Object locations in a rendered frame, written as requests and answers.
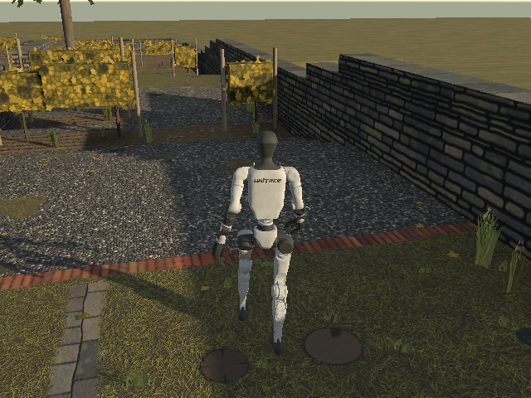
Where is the robot right foot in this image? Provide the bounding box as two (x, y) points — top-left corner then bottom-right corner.
(268, 332), (284, 355)

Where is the robot right upper arm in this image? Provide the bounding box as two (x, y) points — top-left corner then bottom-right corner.
(283, 167), (304, 210)

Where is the left robot thigh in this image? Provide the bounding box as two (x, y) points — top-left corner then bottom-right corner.
(237, 230), (254, 274)

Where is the robot left upper arm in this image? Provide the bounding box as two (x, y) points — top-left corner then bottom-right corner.
(228, 167), (250, 214)

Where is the left robot forearm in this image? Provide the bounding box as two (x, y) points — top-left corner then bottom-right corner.
(216, 201), (236, 244)

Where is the right robot forearm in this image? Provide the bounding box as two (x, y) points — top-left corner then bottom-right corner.
(294, 198), (305, 223)

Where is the robot left hand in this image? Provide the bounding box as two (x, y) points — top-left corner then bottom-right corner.
(212, 242), (232, 267)

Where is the robot right hand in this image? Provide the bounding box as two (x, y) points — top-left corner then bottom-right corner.
(285, 219), (304, 234)

